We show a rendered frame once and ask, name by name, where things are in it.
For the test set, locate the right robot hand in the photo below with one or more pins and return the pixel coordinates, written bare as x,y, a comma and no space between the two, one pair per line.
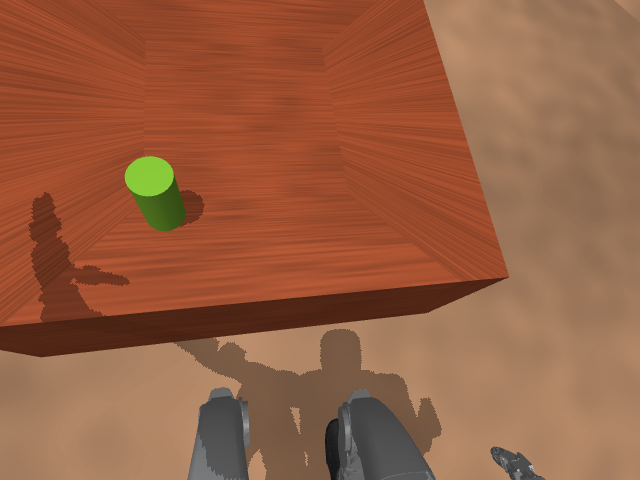
517,466

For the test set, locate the can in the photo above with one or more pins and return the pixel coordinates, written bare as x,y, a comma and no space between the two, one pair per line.
152,183

